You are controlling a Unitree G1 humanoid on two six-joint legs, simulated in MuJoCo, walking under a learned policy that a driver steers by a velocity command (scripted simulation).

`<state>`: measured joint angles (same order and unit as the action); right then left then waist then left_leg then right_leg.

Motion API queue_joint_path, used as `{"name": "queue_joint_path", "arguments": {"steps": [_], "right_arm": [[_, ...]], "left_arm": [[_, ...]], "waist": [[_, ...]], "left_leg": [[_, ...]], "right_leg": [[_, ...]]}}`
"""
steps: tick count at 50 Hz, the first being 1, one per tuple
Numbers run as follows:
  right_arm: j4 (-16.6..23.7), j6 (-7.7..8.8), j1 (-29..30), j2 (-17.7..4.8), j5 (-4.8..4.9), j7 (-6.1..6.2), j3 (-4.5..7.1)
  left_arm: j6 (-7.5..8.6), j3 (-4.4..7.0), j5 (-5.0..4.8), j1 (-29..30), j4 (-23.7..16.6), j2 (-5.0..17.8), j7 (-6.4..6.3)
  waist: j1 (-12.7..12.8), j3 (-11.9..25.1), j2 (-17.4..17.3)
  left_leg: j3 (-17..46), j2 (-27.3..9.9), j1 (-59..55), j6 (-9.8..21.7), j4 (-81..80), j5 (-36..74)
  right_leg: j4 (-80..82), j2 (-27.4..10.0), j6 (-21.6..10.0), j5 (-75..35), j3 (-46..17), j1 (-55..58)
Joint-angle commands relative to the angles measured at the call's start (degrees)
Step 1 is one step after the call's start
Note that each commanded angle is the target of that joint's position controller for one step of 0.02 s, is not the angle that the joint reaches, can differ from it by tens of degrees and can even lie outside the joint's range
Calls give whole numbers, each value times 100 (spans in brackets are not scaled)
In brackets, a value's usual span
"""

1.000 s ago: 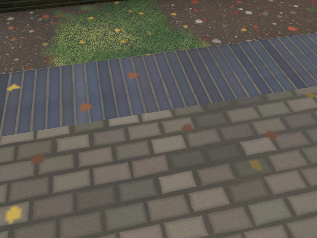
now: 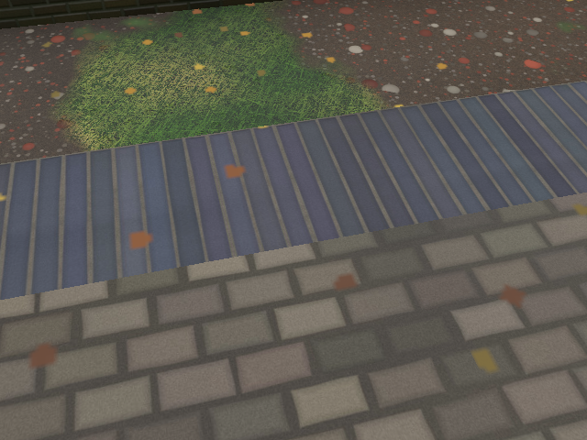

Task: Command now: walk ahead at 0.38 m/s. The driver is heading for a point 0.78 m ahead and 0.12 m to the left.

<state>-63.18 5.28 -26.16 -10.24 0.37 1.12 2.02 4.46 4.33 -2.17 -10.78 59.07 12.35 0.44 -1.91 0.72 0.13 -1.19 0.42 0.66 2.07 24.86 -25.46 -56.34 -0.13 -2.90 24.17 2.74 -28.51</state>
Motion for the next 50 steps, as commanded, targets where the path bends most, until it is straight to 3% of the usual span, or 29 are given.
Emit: {"name": "queue_joint_path", "arguments": {"steps": [1, 4, 6, 8, 10, 11, 12, 13, 14, 15, 16, 17, 18, 19, 21, 25, 28, 32, 36, 39, 41, 42, 43, 44, 45, 46, 47, 48, 50], "right_arm": [[-80, -10, -972, -644, -12, -48, 75], [200, -101, -508, -461, -65, -14, -36], [277, -66, -544, -768, -80, 33, 21], [237, -13, -670, -983, -7, 38, 94], [213, 3, -699, -1041, 33, 24, 138], [209, -22, -670, -1096, 23, 26, 166], [230, -69, -582, -1110, 0, 31, 179], [303, -86, -454, -1142, -27, 26, 184], [489, -68, -331, -964, -132, 5, 116], [510, 50, -1091, 30, -7, -55, -113], [560, 206, -458, -496, 151, -87, 34], [796, 253, 70, -733, 297, -88, 125], [845, 253, 332, -753, 270, -37, 139], [841, 195, 378, -716, 187, 21, 207], [784, 6, 41, -504, 164, 61, 243], [1115, -107, 785, -682, 57, 101, 341], [1278, -88, 1375, -701, 38, 37, 355], [1459, -62, 2084, -574, 83, -93, 280], [1760, -54, 2695, -524, 119, -246, 196], [1990, -48, 2844, -593, 121, -372, 178], [2048, -51, 2488, -808, 110, -424, 266], [1915, -58, 1786, -1005, 112, -431, 392], [1654, -74, 787, -1405, 125, -383, 603], [1567, -106, -7, -2143, 83, -284, 816], [1642, -66, 56, -2076, 93, -306, 728], [1657, -37, 108, -1635, 35, -319, 587], [1730, -24, 431, -1365, 25, -302, 514], [1857, -24, 878, -1205, 15, -310, 453], [2055, -19, 1354, -996, -48, -288, 367]], "left_arm": [[218, -3, -23, 1225, -707, 276, 108], [196, -144, 15, 1733, -970, -2, 217], [150, -217, 42, 2120, -1163, -92, 256], [103, -179, 12, 2181, -1286, 151, 249], [102, -96, 2, 2053, -1358, 419, 233], [97, -25, 1, 1747, -1317, 567, 216], [86, 92, -17, 1034, -1129, 778, 191], [51, 222, -35, 107, -839, 1008, 152], [3, 344, 29, -962, -595, 1426, 85], [13, 300, 203, -1308, -459, 1592, 132], [68, 170, 166, -1034, -428, 1145, 165], [118, 82, 130, -402, -499, 921, 175], [176, 11, 126, 139, -604, 729, 204], [222, -25, 182, 399, -612, 590, 242], [243, -74, 239, 455, -511, 446, 245], [256, -40, 231, 41, -331, 777, 64], [222, -11, 257, -316, -284, 923, -61], [208, -2, 216, -680, -230, 1003, -121], [139, 27, 193, -1037, -115, 1067, -125], [37, 75, 150, -1038, -128, 1152, -129], [-29, 124, 135, -819, -241, 1318, -148], [-86, 127, 141, -665, -311, 1345, -165], [-114, 74, 179, -674, -413, 1233, -192], [-19, -83, 285, -985, -675, 808, -162], [234, -217, 267, -978, -796, 495, -76], [435, -96, 42, -410, -945, 970, 3], [522, -95, -49, -90, -1045, 1027, 22], [529, -76, 41, 11, -1032, 1005, -11], [359, 18, 169, -93, -1021, 1040, -54]], "waist": [[-225, -878, -470], [-158, -1059, -490], [-215, -1114, -670], [-108, -1118, -819], [100, -868, -936], [318, -559, -1075], [701, -96, -1141], [1127, 390, -1113], [1455, 1161, -412], [866, 2288, 1308], [1026, 1742, 918], [771, 716, 754], [526, 282, 160], [308, 71, 39], [-13, -11, 335], [-10, -478, 357], [143, -489, 261], [412, -492, 227], [644, -666, 166], [617, -695, 254], [333, -363, 454], [-84, 76, 443], [-494, 645, 252], [-521, 1397, -897], [-265, 2029, -1433], [-455, 1681, -1027], [-366, 1100, -716], [-112, 654, -133], [260, 356, -181]], "left_leg": [[1698, -1952, -1897, 945, -1060, 3660], [774, -1265, -350, 702, -1603, 3250], [518, -1139, 473, 704, -2039, 3200], [456, -1275, 243, 698, -2045, 3670], [358, -1420, -363, 573, -1493, 5212], [305, -1492, -595, 495, -997, 6234], [186, -1435, -587, 394, -146, 6998], [126, -1269, 5, 263, 943, 6988], [44, -909, 1545, 116, 2812, 4835], [459, 217, 3089, -116, 4855, -409], [1137, 61, 3549, 32, 5647, -568], [838, -221, 3942, 117, 5719, -101], [703, -554, 3651, 162, 5459, 447], [614, -748, 3312, 181, 5170, 753], [622, -939, 2744, 218, 4756, 906], [505, -1097, 3420, -32, 3793, 1522], [497, -1097, 4063, -153, 2888, 2420], [282, -866, 3990, -115, 1800, 3140], [194, -710, 4214, 0, 1176, 2883], [7, -592, 4132, 201, 938, 2198], [-355, -252, 3329, 412, 892, 1671], [-559, 34, 2346, 553, 727, 1755], [-395, 199, 848, 761, 640, 1903], [2074, -1235, -1340, 1559, 498, 1559], [4844, -2118, -2345, 2216, -729, 942], [4323, -1957, -2188, 1864, -861, 947], [3415, -1731, -1502, 1631, -798, 1361], [2738, -1493, -559, 1498, -886, 1917], [2142, -1169, 579, 1371, -1164, 2505]], "right_leg": [[-975, -502, -96, -226, -186, -3448], [362, -387, 60, -1410, 194, -2018], [1283, -132, 80, -2048, 420, -782], [1717, -41, -61, -2053, 386, -416], [2088, 103, -276, -1914, 375, -99], [2143, 226, -380, -1819, 408, 318], [2255, 373, -513, -1852, 457, 1181], [2400, 318, -652, -2020, 325, 2531], [2286, -834, -958, -1760, -1057, 4427], [3363, -2336, -1840, -441, -4126, 5598], [4060, -2143, -1614, -218, -4547, 4897], [4179, -2014, -1386, -528, -3567, 3889], [4330, -1809, -1223, -1107, -2787, 2887], [4477, -1587, -1094, -1437, -2200, 2119], [4821, -1283, -1018, -1258, -1581, 1387], [5288, -1241, -1167, -1057, -1287, 1117], [5295, -1286, -1081, -1419, -1054, 1694], [5264, -1232, -854, -1833, -418, 2155], [5042, -1469, -779, -2068, -36, 2982], [4610, -1651, -646, -2599, 166, 3461], [3787, -1638, -497, -4571, 405, 3519], [2785, -1498, -354, -5575, 641, 3355], [1391, -1221, -138, -5581, 823, 2646], [-934, -648, 239, -3362, 902, 426], [-2267, 348, 361, 659, -182, -1137], [-2561, -41, 152, 450, -845, -1767], [-2325, -305, 9, 5, -768, -1867], [-1799, -541, 4, -384, -724, -1584], [-1049, -787, 79, -707, -754, -794]]}}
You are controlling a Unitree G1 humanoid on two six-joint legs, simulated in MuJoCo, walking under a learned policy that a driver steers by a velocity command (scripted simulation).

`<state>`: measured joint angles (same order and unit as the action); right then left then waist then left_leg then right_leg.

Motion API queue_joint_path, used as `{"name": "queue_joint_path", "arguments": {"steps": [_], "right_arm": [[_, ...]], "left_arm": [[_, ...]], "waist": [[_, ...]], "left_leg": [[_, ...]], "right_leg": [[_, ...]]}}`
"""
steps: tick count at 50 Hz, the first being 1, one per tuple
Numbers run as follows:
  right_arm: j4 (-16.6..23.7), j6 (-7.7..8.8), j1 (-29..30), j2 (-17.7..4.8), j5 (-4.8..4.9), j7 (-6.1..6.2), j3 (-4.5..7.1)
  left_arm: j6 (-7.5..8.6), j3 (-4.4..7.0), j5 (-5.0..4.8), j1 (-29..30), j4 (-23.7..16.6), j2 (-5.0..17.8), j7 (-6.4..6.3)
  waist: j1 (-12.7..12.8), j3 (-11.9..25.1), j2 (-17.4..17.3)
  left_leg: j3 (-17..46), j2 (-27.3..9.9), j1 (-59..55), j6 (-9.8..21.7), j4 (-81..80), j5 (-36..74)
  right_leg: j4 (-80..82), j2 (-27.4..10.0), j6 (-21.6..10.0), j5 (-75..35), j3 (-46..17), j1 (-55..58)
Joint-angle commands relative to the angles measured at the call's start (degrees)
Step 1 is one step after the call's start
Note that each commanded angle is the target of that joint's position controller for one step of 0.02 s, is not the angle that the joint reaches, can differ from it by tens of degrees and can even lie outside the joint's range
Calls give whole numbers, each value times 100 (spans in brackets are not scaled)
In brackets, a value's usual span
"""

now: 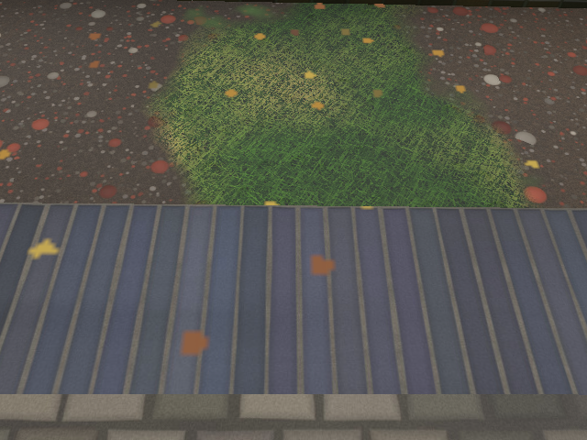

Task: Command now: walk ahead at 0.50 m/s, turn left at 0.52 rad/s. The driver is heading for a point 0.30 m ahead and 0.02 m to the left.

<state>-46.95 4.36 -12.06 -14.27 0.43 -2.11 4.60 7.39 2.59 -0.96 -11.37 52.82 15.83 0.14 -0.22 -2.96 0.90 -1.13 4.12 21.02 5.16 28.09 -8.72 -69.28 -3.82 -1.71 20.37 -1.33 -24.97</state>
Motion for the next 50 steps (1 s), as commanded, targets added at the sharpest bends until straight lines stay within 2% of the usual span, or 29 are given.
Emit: {"name": "queue_joint_path", "arguments": {"steps": [1, 3, 5, 8, 10, 13, 15, 16, 17, 18, 19, 20, 21, 22, 23, 24, 25, 27, 28, 30, 32, 33, 34, 35, 36, 37, 39, 41, 50], "right_arm": [[452, 82, -54, -674, -33, 56, 126], [435, 110, -243, -865, 19, 131, 172], [402, 101, -481, -958, 42, 217, 197], [352, 25, -601, -901, 21, 303, 170], [251, -13, -848, -877, 16, 322, 155], [176, -61, -905, -782, 8, 369, 111], [194, -97, -779, -788, -24, 401, 107], [226, -114, -640, -754, -24, 409, 90], [292, -112, -601, -685, -45, 398, 60], [380, -79, -944, -468, -122, 373, -20], [177, -68, -1817, -274, -10, 353, -115], [99, -120, -1837, -740, 44, 321, -39], [182, -234, -1305, -962, 95, 336, 34], [244, -369, -903, -942, 62, 379, 41], [283, -500, -741, -856, 11, 417, 48], [288, -602, -749, -707, -3, 446, 24], [238, -643, -816, -535, -16, 470, -25], [112, -608, -905, -368, -38, 486, -67], [67, -592, -926, -384, -32, 475, -60], [-32, -581, -958, -383, -54, 440, -47], [-13, -588, -791, -420, -172, 406, -43], [86, -584, -650, -592, -227, 419, -26], [-4, -572, -597, -907, -141, 425, 61], [-33, -510, -527, -678, -134, 409, 20], [-69, -436, -446, -513, -165, 406, -28], [-84, -371, -347, -490, -170, 403, -35], [-121, -270, -379, -407, -138, 391, -53], [-211, -234, -530, -450, -89, 389, -40], [-511, -262, -761, -390, -49, 410, -50]], "left_arm": [[-16, 196, 84, -78, -420, 608, -32], [-115, 196, 161, 108, -536, 507, -70], [-132, 193, 178, 609, -724, 461, -96], [-83, 131, 178, 1035, -843, 273, -47], [-49, 105, 158, 1286, -950, 229, 15], [-27, 127, 172, 1395, -1045, 381, 81], [34, 178, 211, 1150, -993, 568, 109], [75, 204, 241, 810, -882, 630, 109], [118, 243, 315, 428, -782, 790, 94], [131, 280, 445, 16, -773, 1087, 81], [15, 235, 397, -306, -685, 914, 79], [-83, 151, 171, -449, -641, 568, 120], [-159, 128, 71, -86, -704, 531, 127], [-236, 55, 101, 307, -768, 389, 113], [-299, -6, 154, 672, -807, 286, 107], [-367, 3, 211, 891, -800, 341, 99], [-425, 42, 252, 1012, -779, 436, 90], [-466, 71, 275, 920, -717, 466, 60], [-474, 76, 243, 846, -673, 480, 45], [-518, 64, 155, 877, -638, 478, 12], [-558, 0, 127, 752, -562, 321, 6], [-561, -28, 159, 668, -523, 254, 16], [-573, 23, 153, 471, -503, 305, 17], [-575, 22, 173, 567, -465, 326, -7], [-576, 18, 155, 538, -440, 270, -27], [-587, 11, 147, 450, -367, 220, -54], [-596, 25, 163, 325, -251, 252, -79], [-587, 26, 150, 311, -160, 215, -77], [-644, 63, 98, 242, 271, 239, -114]], "waist": [[155, 660, -281], [164, 499, -277], [24, 333, -301], [-119, 271, -543], [-291, 372, -663], [-308, 409, -695], [-154, 532, -754], [41, 655, -731], [190, 961, -523], [128, 1704, 156], [85, 2540, 1337], [172, 2760, 972], [203, 2070, 550], [143, 1533, 229], [1, 1102, 212], [-142, 846, 451], [-181, 710, 679], [-148, 911, 798], [-149, 1049, 765], [-239, 1070, 652], [-234, 814, 493], [-149, 581, 258], [148, 289, -303], [82, 123, -441], [137, 75, -588], [188, 49, -667], [160, 122, -579], [115, 198, -401], [47, 357, -106]], "left_leg": [[2016, -1472, -1210, 1101, -1585, 1025], [1743, -1366, -942, 1146, -1703, 1351], [1613, -1259, -919, 1068, -1735, 1335], [996, -896, -740, 675, -1388, 2337], [1007, -913, -770, 489, -1234, 2363], [1307, -1116, -1346, 414, -798, 2334], [1555, -1259, -1750, 378, -334, 2577], [1552, -1160, -1832, 301, 53, 2831], [1413, -831, -1705, 111, 683, 2790], [1294, -399, -709, -151, 1913, 1310], [1039, 160, 483, -546, 3592, -2521], [1294, -11, 805, -631, 4090, -3358], [1236, -207, 1110, -746, 4381, -3012], [1002, -397, 1125, -821, 4192, -2700], [884, -586, 937, -858, 3736, -2470], [735, -700, 518, -864, 3062, -2305], [489, -625, 65, -876, 2496, -2174], [338, -572, -474, -829, 1766, -1742], [317, -576, -661, -784, 1452, -1376], [192, -536, -1128, -652, 679, -565], [265, -608, -1468, -438, 62, -188], [668, -958, -1358, -267, -275, -395], [734, -976, -543, -111, -354, -1584], [721, -895, 38, -144, -599, -2213], [708, -883, 255, -254, -739, -2226], [674, -854, 305, -356, -755, -1979], [611, -818, 75, -442, -633, -1418], [585, -801, -140, -429, -493, -953], [457, -712, -453, -378, -298, -36]], "right_leg": [[478, -400, 49, -401, -300, -1024], [1046, -315, 256, -810, -211, -1091], [1906, -196, 402, -1463, -189, -1292], [3285, 135, 382, -2515, 19, -753], [3678, 320, 305, -3149, 129, -384], [4099, 366, 134, -2998, -26, -401], [4276, 358, -24, -2584, -87, -234], [4551, 397, -133, -2733, -9, 166], [4684, 193, -273, -4077, -68, 972], [4034, -731, -765, -6325, -828, 2682], [3929, -1951, -1853, -7359, -2189, 4079], [4148, -2029, -1915, -5920, -2729, 3969], [4410, -1797, -1679, -4419, -2515, 3323], [4708, -1523, -1443, -3326, -2166, 2525], [5000, -1321, -1283, -2448, -1891, 1734], [5263, -1035, -1094, -1806, -1578, 1079], [5417, -753, -992, -1649, -1209, 613], [5414, -635, -1014, -1878, -919, 577], [5395, -684, -1035, -1784, -917, 664], [5365, -663, -923, -891, -848, 540], [5416, -462, -514, 518, -782, 148], [5243, -291, -238, 948, -664, -2], [5089, 117, -32, 744, -223, 308], [4801, 188, 64, 303, -103, 802], [4639, 179, 38, -45, -95, 1065], [4540, 158, -9, -292, -86, 1194], [4440, 142, -75, -662, -77, 1188], [4373, 153, -80, -1038, -43, 1204], [4119, 126, -51, -2172, -10, 1518]]}}
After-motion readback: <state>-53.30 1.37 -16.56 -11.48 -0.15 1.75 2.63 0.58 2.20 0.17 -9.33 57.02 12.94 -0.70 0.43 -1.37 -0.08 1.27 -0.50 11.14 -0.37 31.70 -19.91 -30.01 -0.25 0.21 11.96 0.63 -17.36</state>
